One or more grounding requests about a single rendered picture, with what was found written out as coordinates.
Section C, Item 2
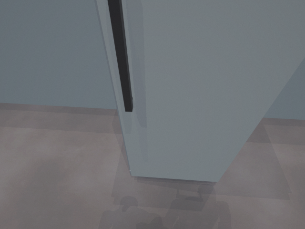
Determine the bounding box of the fridge door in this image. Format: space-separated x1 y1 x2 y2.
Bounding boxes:
96 0 305 182

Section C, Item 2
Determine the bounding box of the handle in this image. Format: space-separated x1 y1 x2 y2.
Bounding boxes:
108 0 133 112

